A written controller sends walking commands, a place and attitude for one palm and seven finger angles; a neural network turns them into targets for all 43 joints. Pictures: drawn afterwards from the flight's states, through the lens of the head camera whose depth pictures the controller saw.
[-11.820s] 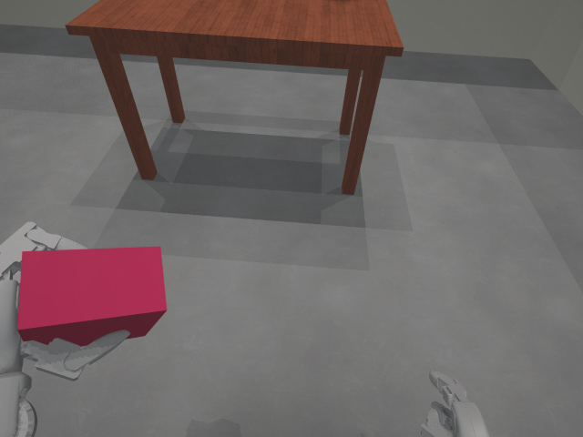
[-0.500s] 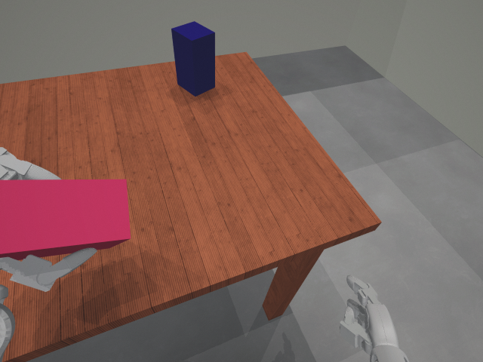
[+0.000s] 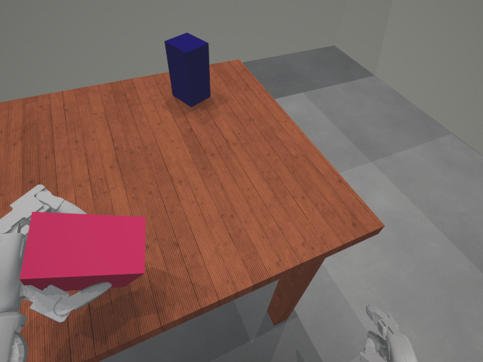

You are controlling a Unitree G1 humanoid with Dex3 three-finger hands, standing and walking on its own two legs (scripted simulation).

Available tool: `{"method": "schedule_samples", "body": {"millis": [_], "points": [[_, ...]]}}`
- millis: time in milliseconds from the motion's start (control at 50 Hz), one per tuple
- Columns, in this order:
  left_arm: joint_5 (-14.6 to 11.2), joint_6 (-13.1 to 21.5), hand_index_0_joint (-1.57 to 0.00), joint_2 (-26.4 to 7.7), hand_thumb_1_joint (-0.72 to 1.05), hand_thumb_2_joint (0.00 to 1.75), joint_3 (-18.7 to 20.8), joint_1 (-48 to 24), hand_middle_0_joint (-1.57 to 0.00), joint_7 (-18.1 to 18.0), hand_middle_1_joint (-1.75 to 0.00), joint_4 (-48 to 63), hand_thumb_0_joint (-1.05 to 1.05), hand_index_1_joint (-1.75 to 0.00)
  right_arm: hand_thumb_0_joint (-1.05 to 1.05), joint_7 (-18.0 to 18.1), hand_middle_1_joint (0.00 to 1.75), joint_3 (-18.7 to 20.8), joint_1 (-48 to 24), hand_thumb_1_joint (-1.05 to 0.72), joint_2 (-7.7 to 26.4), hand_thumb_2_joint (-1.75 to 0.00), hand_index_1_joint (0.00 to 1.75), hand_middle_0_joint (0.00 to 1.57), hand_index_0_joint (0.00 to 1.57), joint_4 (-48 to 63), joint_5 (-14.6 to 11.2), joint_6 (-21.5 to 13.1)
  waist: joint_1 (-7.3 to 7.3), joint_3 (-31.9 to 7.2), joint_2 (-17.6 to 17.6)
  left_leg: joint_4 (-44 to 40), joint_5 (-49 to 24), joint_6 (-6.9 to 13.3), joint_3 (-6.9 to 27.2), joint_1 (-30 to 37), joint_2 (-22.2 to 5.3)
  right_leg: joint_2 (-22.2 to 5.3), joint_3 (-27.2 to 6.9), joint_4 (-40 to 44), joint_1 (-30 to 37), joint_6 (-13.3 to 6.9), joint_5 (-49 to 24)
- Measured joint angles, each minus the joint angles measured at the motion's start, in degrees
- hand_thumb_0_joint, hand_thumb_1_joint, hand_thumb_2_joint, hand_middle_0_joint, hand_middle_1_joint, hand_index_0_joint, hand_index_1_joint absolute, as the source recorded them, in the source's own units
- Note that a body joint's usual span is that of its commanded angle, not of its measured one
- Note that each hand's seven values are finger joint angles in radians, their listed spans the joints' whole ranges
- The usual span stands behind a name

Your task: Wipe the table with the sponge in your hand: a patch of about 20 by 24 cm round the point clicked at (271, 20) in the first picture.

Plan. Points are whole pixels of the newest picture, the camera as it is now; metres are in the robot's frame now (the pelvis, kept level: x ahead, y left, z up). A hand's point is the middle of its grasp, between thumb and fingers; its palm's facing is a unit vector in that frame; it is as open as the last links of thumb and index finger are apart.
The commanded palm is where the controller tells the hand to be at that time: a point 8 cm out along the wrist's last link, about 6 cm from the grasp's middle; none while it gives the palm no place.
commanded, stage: come to a stop and stand still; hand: left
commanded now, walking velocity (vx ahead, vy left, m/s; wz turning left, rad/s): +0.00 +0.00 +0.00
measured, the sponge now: (102, 255) +0.22 +0.20 +0.13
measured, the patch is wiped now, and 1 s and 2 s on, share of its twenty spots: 0.00 0.00 0.00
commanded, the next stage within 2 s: look again from close up in 0.48 s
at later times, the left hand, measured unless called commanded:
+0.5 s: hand (24, 239) +0.22 +0.28 +0.15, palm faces +0.41 -0.84 -0.35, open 10.6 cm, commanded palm +0.16 +0.30 +0.18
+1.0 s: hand (32, 238) +0.22 +0.27 +0.16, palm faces +0.38 -0.83 -0.41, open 10.6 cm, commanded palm +0.16 +0.30 +0.18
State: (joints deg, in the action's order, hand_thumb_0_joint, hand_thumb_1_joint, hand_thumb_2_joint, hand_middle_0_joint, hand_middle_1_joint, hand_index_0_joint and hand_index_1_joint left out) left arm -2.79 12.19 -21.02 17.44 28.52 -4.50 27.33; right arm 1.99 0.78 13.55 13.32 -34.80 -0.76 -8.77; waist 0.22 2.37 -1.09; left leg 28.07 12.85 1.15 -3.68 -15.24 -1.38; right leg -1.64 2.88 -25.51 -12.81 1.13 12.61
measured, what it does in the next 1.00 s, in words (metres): stands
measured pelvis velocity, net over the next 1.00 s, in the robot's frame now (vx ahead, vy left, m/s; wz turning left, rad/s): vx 0.01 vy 0.01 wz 0.04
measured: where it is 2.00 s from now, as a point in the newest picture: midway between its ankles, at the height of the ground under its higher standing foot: outside the picture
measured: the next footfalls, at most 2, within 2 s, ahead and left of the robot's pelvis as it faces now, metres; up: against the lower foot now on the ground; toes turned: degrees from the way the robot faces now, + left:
none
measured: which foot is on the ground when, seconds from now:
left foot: down 0.00-1.00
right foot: down 0.00-1.00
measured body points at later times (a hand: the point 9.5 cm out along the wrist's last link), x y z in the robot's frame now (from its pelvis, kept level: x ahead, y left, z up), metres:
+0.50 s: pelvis +0.01 +0.02 +0.00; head +0.03 +0.05 +0.45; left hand +0.20 +0.32 +0.17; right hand +0.21 -0.18 -0.06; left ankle +0.02 +0.10 -0.74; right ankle +0.01 -0.13 -0.74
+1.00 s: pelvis +0.01 +0.01 +0.00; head +0.04 +0.04 +0.45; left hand +0.20 +0.31 +0.18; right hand +0.19 -0.21 -0.07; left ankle +0.02 +0.10 -0.74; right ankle +0.01 -0.13 -0.74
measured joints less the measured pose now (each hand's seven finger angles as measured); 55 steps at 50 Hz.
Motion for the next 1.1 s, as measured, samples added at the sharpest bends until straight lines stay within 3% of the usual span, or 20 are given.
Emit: {"method": "schedule_samples", "body": {"millis": [120, 180, 260, 340, 440, 600, 780, 980, 1000, 1020, 1060, 1100], "points": [[0.21, 0.07, -0.68, -2.91, -0.54, 1.01, 4.48, -4.01, -0.66, -1.39, -1.37, -1.73, -0.01, -1.36, 0.01, 0.91, 0.3, -0.95, -0.14, -0.91, -1.83, -0.9, 0.3, 0.2, 0.2, 0.12, -0.1, -0.56, -1.2, 1.0, -2.5, -0.2, 0.17, 0.51, 0.78, 0.6, 0.82, -0.74, 0.82, 0.49, 1.18, 0.44, 0.29], [0.21, 0.22, -0.68, -1.79, -0.54, 1.01, 5.48, -6.62, -0.66, -2.32, -1.37, -0.93, -0.01, -1.36, 0.01, 0.34, 0.3, -1.41, -1.25, -0.91, -2.22, -0.9, 0.3, 0.2, 0.2, 0.15, 0.11, -1.48, -1.88, 1.47, -2.31, 0.06, 0.43, 0.79, 1.02, 0.76, 1.03, -0.93, 1.08, 1.17, 1.89, 0.77, 0.13], [0.45, 0.77, -0.68, 0.64, -0.54, 1.01, 3.44, -6.81, -0.66, -2.46, -1.37, 0.99, -0.01, -1.36, 0.01, -0.65, 0.3, -2.02, -3.19, -0.91, -2.79, -0.9, 0.3, 0.2, 0.2, 0.42, 0.37, -1.89, -2.26, 1.06, -1.62, -0.01, 0.72, 1.21, 0.7, 1.08, 1.36, -1.25, 0.79, 1.87, 2.41, 1.29, -0.09], [0.76, 0.5, -0.68, 1.14, -0.54, 1.01, 1.53, -5.5, -0.66, -1.68, -1.37, 0.65, -0.01, -1.36, 0.01, -0.99, 0.3, -2.69, -4.69, -0.91, -3.7, -0.9, 0.3, 0.2, 0.2, 1.2, 0.49, -0.91, -2.04, 0.51, -1.07, -0.36, 0.73, 1.48, 0.46, 1.34, 1.57, -1.44, 0.57, 2.56, 2.77, 1.63, -0.36], [0.55, -1.04, -0.68, 0.08, -0.54, 1.01, 2.27, -4.87, -0.66, -1.26, -1.37, -1.02, -0.01, -1.36, 0.01, -0.54, 0.3, -3.1, -4.82, -0.9, -4.37, -0.9, 0.3, 0.21, 0.2, 2.25, 0.32, 0.54, -2.0, 0.87, -1.18, -0.97, 0.34, 1.55, 0.54, 1.65, 1.59, -1.4, 0.67, 3.59, 3.31, 1.7, -0.97], [0.67, -1.5, -0.68, 0.71, -0.54, 1.01, 2.59, -5.5, -0.66, -2.08, -1.37, 1.29, -0.01, -1.36, 0.01, -0.34, 0.3, -2.63, -3.21, -0.9, -2.82, -0.9, 0.3, 0.2, 0.2, 1.69, 0.21, 1.03, -2.4, 2.06, -1.01, -1.1, -0.09, 1.62, 1.04, 1.57, 1.66, -1.41, 1.19, 4.27, 3.68, 1.65, -1.5], [0.7, -1.45, -0.68, 0.28, -0.54, 1.01, 2.56, -3.6, -0.66, -1.93, -1.37, 0.02, -0.01, -1.36, 0.01, -0.04, 0.3, -1.85, -1.9, -0.91, -2.3, -0.9, 0.3, 0.2, 0.2, 1.19, -0.09, 2.25, -1.14, 1.53, -0.16, -1.51, -0.32, 1.4, 1.19, 1.75, 1.44, -1.15, 1.34, 4.92, 4.01, 1.52, -1.81], [0.69, -1.9, -0.68, 0.59, -0.54, 1.01, 2.14, -3.07, -0.66, -2.05, -1.37, 0.57, -0.01, -1.36, 0.01, 0.27, 0.3, -1.55, -1.77, -0.91, -2.02, -0.9, 0.3, 0.2, 0.2, 1.06, -0.17, 2.07, -1.18, 1.83, 0.08, -1.3, -0.21, 1.04, 1.49, 1.7, 1.06, -0.76, 1.59, 4.74, 4.03, 1.12, -1.6], [1.53, -1.6, -0.68, -1.7, -0.54, 1.01, 1.86, -5.52, -0.66, -1.54, -1.37, -0.11, -0.01, -1.36, 0.01, 1.57, 0.3, -2.36, -0.7, -0.91, -1.53, -0.9, 0.3, 0.2, 0.2, 2.53, -1.0, 2.33, -1.74, 2.07, 0.28, -0.5, 0.02, 1.05, 1.98, 1.1, 1.03, -0.36, 1.33, 3.59, 3.54, 1.58, -0.68], [3.21, -1.77, -0.68, -5.1, -0.54, 1.01, 2.02, -10.24, -0.66, -0.31, -1.37, -2.01, -0.01, -1.36, 0.01, 2.06, 0.3, -2.32, 0.28, -0.91, -1.42, -0.9, 0.3, 0.2, 0.2, 3.14, -0.3, 1.98, -2.8, 2.27, -0.03, 0.37, 0.25, 0.97, 2.42, 0.54, 1.49, -0.37, 0.92, 1.67, 2.69, 0.44, -0.28], [4.49, -4.25, -0.68, -8.93, -0.54, 1.01, 3.3, -18.74, -0.66, 0.92, -1.37, -6.66, -0.01, -1.36, 0.01, 0.48, 0.3, -2.4, -0.45, -0.91, -1.0, -0.9, 0.3, 0.2, 0.2, 1.33, 1.03, 1.65, -3.43, 2.01, -0.29, 1.21, 0.3, 0.49, 3.27, -0.15, 2.25, -1.05, 1.43, -1.31, 1.43, -0.36, 1.63], [2.55, -9.13, -0.68, -9.08, -0.54, 1.01, 5.7, -22.98, -0.66, 1.98, -1.37, -9.2, -0.01, -1.36, 0.01, -0.84, 0.3, -2.86, -2.32, -0.91, -0.46, -0.9, 0.3, 0.2, 0.2, -0.28, 0.86, 2.21, -3.78, 1.03, 0.16, 1.3, 0.34, 0.13, 2.72, -0.23, 2.08, -0.97, 0.81, -2.51, 0.56, -0.59, 2.31]]}}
